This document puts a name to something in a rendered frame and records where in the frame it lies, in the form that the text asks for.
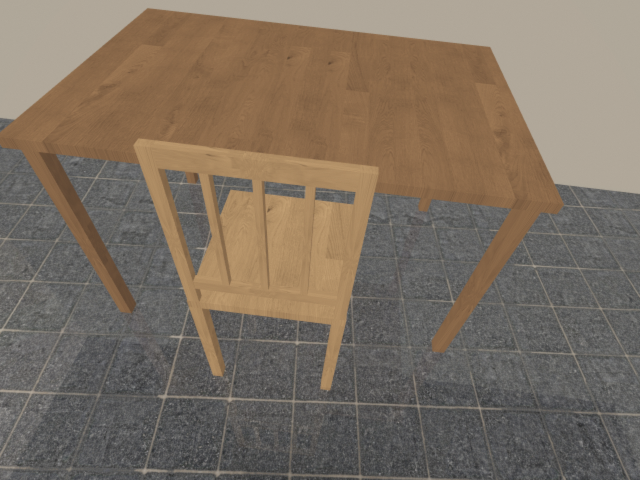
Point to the chair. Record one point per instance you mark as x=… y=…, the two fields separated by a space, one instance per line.
x=269 y=255

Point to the table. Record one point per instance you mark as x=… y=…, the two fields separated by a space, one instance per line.
x=437 y=118

